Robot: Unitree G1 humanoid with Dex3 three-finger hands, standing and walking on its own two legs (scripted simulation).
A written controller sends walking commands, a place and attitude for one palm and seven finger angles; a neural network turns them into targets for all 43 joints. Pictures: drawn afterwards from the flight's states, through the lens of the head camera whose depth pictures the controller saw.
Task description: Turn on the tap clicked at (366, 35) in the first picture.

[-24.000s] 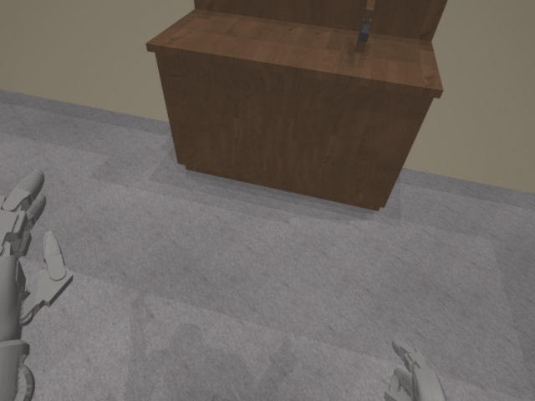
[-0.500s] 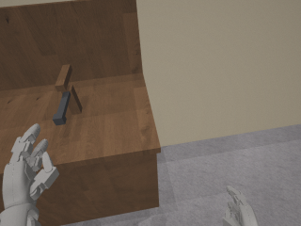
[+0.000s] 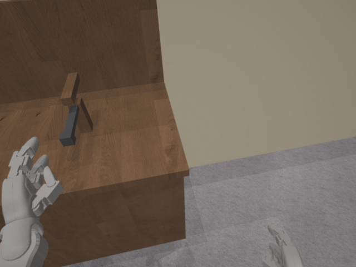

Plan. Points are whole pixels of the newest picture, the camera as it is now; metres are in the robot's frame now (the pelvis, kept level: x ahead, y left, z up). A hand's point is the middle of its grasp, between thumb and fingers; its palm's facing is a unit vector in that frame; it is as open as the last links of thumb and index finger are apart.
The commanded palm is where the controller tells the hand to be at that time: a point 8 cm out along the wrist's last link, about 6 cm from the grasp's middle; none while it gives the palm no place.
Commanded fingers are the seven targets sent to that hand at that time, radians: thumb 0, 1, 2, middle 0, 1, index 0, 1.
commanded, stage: reach beside the lever's end, fingers flat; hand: left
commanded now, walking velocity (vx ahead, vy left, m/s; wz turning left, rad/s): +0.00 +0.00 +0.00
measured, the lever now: (67, 138) +0.38 +0.34 +0.08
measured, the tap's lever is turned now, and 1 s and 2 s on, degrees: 0 0 0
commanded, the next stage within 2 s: none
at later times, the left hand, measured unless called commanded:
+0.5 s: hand (55, 167) +0.27 +0.30 +0.11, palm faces +0.54 -0.84 -0.08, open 7.6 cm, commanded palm +0.23 +0.34 +0.11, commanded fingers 0.00 0.90 0.90 -0.17 -0.22 -0.17 -0.22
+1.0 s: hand (49, 155) +0.31 +0.34 +0.10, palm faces +0.55 -0.83 -0.08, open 7.7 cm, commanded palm +0.27 +0.38 +0.10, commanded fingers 0.00 0.90 0.90 -0.15 -0.16 -0.15 -0.16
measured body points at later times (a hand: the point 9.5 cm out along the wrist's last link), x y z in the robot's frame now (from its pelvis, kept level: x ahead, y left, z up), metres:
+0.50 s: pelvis +0.00 +0.01 +0.00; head +0.00 +0.00 +0.45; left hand +0.24 +0.34 +0.12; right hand +0.17 -0.21 -0.09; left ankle +0.00 +0.12 -0.73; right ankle -0.01 -0.08 -0.73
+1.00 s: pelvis +0.00 +0.02 +0.00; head +0.03 +0.01 +0.45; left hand +0.28 +0.39 +0.10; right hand +0.14 -0.23 -0.11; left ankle +0.00 +0.12 -0.73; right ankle -0.01 -0.08 -0.73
